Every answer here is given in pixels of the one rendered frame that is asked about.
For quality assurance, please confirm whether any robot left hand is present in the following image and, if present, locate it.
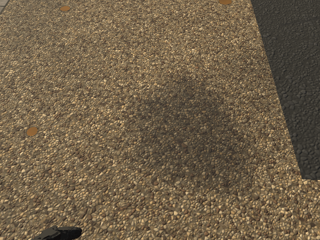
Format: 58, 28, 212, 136
30, 225, 82, 240

